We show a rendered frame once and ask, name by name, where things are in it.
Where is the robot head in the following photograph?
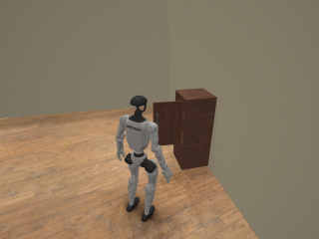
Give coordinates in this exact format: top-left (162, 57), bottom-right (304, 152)
top-left (129, 95), bottom-right (148, 123)

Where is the robot left forearm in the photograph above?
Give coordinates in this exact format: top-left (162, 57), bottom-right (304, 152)
top-left (116, 137), bottom-right (124, 151)

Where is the robot right forearm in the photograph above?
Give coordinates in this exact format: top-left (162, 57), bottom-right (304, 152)
top-left (155, 145), bottom-right (168, 171)

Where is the right robot upper arm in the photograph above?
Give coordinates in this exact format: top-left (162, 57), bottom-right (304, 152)
top-left (146, 121), bottom-right (159, 153)

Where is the cupboard door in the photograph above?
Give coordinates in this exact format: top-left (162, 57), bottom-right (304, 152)
top-left (153, 101), bottom-right (183, 146)

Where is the left robot hand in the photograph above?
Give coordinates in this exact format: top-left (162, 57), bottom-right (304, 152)
top-left (117, 149), bottom-right (126, 161)

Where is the left robot foot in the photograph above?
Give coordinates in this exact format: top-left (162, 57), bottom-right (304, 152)
top-left (127, 197), bottom-right (140, 212)

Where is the right robot hand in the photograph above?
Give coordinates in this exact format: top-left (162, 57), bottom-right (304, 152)
top-left (161, 168), bottom-right (172, 184)

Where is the left robot upper arm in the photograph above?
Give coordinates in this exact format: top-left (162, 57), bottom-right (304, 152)
top-left (116, 115), bottom-right (130, 140)

